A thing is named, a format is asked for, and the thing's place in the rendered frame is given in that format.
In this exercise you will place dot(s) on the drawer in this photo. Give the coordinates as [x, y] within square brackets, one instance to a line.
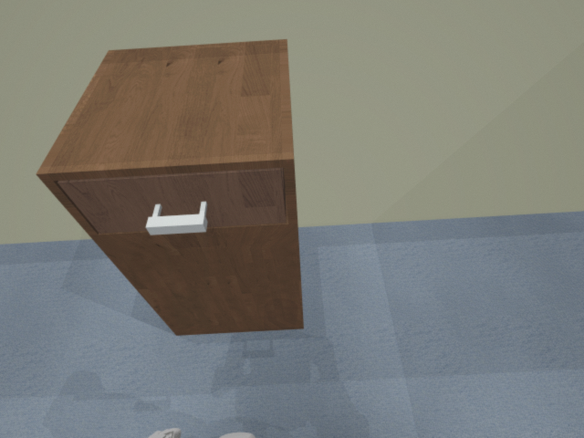
[124, 204]

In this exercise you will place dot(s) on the handle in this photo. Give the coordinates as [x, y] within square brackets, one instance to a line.
[177, 224]

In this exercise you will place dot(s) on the cabinet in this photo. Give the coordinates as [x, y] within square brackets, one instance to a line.
[198, 108]

